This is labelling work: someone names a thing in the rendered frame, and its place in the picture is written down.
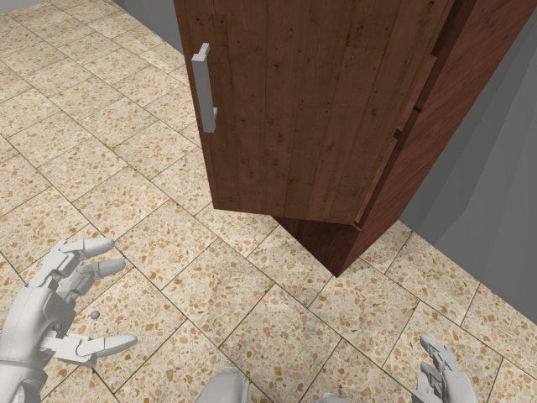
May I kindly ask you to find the robot left shin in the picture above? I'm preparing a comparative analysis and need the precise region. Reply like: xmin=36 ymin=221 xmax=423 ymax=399
xmin=223 ymin=367 xmax=239 ymax=374

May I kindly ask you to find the left robot thigh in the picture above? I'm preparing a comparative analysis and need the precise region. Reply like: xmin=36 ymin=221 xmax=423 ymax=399
xmin=195 ymin=372 xmax=249 ymax=403

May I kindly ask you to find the left robot forearm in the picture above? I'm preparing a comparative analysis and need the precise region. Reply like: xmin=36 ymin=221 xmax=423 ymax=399
xmin=0 ymin=361 xmax=48 ymax=403

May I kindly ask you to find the robot right hand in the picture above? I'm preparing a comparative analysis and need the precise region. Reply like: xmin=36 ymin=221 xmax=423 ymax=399
xmin=412 ymin=334 xmax=479 ymax=403

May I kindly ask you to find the handle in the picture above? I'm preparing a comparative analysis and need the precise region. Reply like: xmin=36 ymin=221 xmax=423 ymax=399
xmin=191 ymin=43 xmax=217 ymax=133

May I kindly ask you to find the robot left hand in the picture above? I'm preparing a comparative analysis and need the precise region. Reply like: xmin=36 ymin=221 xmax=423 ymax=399
xmin=0 ymin=238 xmax=138 ymax=369

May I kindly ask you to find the cupboard door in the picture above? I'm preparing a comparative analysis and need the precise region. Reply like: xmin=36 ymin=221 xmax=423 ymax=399
xmin=173 ymin=0 xmax=455 ymax=225

